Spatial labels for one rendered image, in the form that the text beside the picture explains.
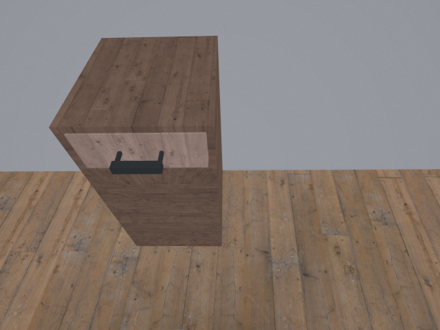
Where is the handle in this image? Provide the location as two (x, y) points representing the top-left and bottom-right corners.
(109, 151), (164, 174)

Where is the cabinet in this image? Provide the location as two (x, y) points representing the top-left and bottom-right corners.
(49, 36), (223, 246)

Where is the drawer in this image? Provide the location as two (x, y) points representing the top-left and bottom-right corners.
(64, 132), (209, 168)

